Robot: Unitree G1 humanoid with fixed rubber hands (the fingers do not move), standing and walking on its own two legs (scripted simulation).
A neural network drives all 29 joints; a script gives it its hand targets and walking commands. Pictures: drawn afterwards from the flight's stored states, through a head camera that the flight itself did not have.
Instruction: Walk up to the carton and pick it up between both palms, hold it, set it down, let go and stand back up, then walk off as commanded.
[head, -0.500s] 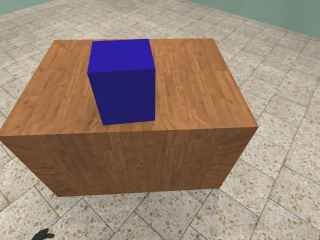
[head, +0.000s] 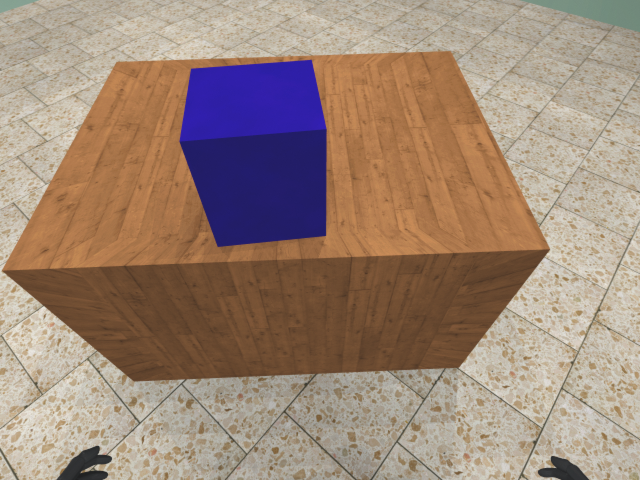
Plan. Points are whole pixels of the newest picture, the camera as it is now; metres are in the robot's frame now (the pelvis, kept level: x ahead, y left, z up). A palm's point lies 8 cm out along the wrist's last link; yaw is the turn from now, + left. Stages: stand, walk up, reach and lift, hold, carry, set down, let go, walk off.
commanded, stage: walk up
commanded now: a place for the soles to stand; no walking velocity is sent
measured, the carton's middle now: (262, 157) +0.65 +0.12 +0.00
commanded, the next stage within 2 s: none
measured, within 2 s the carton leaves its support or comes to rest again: neither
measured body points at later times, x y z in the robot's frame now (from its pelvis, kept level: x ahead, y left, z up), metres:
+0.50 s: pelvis -0.02 +0.00 +0.00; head +0.00 +0.00 +0.45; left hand +0.10 +0.33 -0.08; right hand +0.11 -0.31 -0.10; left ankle +0.01 +0.11 -0.73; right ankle -0.05 -0.14 -0.73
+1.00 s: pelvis -0.03 +0.00 +0.00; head -0.01 +0.00 +0.45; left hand +0.09 +0.33 -0.08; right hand +0.11 -0.31 -0.10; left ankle +0.01 +0.11 -0.73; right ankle -0.05 -0.14 -0.73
